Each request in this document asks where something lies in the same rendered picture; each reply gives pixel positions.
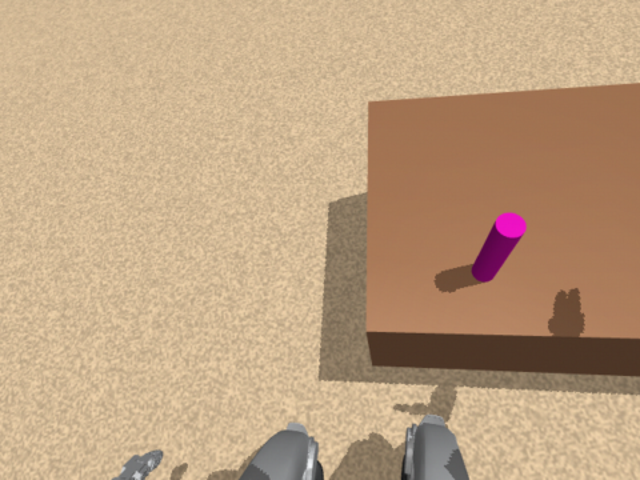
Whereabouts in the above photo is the can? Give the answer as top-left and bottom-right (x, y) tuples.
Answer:
(471, 213), (526, 282)

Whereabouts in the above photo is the left robot hand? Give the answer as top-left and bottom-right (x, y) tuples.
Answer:
(111, 450), (163, 480)

